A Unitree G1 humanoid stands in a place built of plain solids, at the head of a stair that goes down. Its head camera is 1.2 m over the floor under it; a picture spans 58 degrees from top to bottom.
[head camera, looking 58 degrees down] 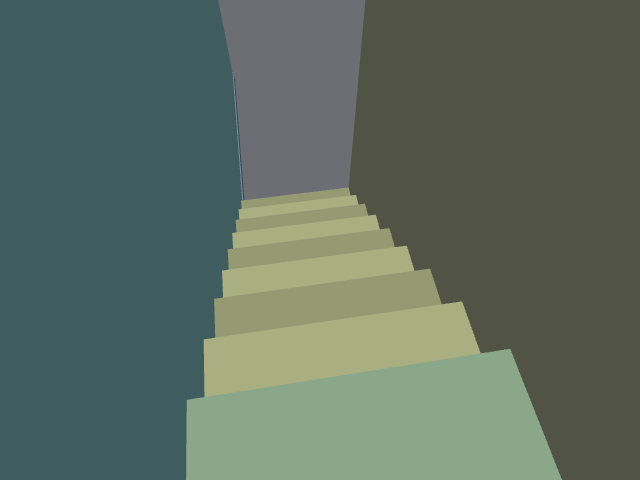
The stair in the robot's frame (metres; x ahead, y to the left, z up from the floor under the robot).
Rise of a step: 0.21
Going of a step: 0.24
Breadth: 0.90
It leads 9 degrees to the left of straight ahead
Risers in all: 9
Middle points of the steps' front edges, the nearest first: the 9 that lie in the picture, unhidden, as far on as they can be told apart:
0.32 -0.09 0.00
0.56 -0.05 -0.20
0.80 -0.02 -0.41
1.04 0.02 -0.62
1.27 0.06 -0.82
1.51 0.09 -1.03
1.75 0.13 -1.23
1.99 0.17 -1.44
2.23 0.20 -1.64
